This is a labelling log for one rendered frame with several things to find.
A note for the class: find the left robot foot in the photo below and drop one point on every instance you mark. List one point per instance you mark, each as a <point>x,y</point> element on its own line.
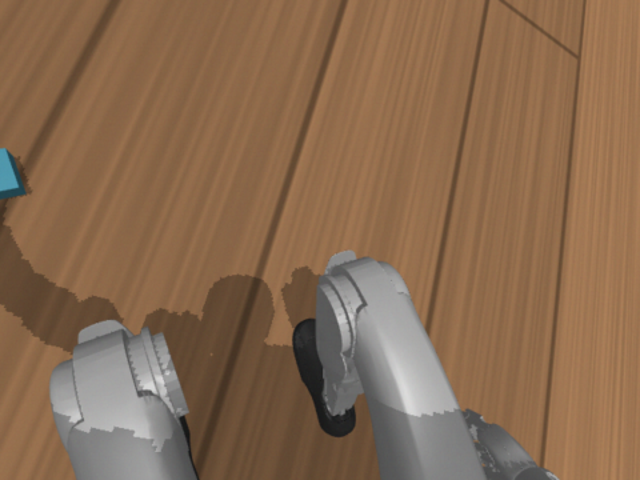
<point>187,435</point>

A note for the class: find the right robot hand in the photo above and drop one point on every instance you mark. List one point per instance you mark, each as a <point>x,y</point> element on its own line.
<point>502,455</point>

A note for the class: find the right robot foot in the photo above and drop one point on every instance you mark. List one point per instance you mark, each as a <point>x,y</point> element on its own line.
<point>311,372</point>

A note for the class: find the small box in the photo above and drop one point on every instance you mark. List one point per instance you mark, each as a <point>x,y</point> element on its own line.
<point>10,181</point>

